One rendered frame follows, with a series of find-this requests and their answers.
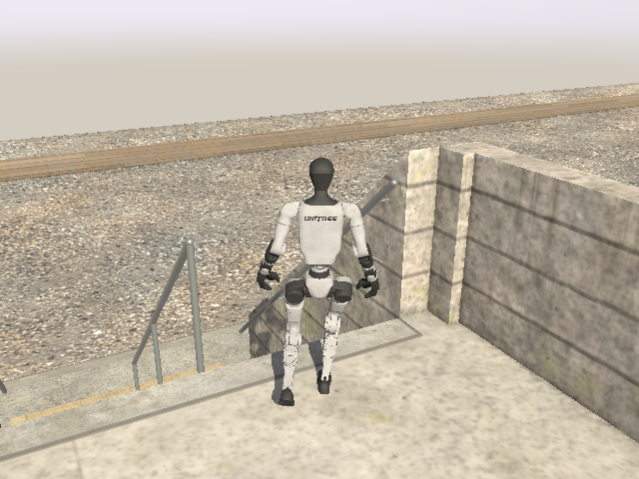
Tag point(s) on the left robot forearm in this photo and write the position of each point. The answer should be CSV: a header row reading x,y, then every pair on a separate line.
x,y
268,261

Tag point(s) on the right robot hand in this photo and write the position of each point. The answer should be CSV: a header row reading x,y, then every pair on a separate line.
x,y
365,284

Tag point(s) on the left robot thigh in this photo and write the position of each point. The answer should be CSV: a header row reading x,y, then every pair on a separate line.
x,y
295,296

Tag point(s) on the left robot shin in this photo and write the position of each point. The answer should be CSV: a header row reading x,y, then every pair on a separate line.
x,y
290,362

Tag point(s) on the robot left upper arm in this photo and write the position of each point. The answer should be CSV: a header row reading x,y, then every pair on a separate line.
x,y
288,211

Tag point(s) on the right robot forearm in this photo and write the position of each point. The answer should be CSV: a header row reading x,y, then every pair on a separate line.
x,y
367,266

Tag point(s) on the robot right upper arm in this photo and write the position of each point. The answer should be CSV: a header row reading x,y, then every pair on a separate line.
x,y
352,212

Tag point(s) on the left robot hand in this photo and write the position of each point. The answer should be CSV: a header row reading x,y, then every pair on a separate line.
x,y
271,276

